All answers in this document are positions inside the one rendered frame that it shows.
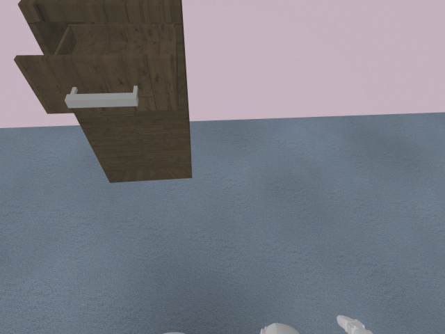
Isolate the cabinet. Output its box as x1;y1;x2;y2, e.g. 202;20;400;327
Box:
18;0;192;183

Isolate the drawer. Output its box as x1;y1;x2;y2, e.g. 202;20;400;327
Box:
14;24;179;114

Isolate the robot right hand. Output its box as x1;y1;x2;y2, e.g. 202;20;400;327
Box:
337;315;373;334

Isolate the handle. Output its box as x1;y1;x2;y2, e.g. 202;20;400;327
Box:
65;86;138;108

